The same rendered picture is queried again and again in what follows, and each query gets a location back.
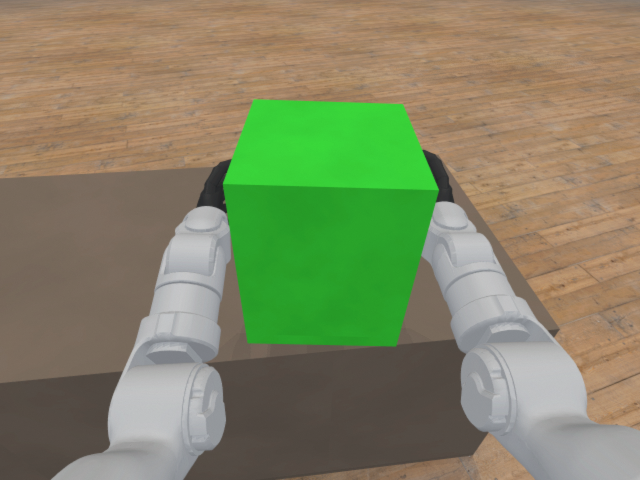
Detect robot left upper arm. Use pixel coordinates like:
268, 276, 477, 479
51, 362, 226, 480

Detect pedestal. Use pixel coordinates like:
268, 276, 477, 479
0, 155, 560, 480

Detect right robot hand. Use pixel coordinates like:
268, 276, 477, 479
422, 150, 454, 203

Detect carton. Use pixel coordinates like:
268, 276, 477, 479
223, 99, 439, 347

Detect robot left forearm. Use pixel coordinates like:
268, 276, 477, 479
108, 206, 231, 442

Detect robot right forearm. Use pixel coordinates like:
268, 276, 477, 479
421, 201, 587, 410

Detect robot right upper arm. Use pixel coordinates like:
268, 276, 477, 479
461, 341, 640, 480

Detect left robot hand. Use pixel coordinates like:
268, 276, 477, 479
196, 159, 232, 224

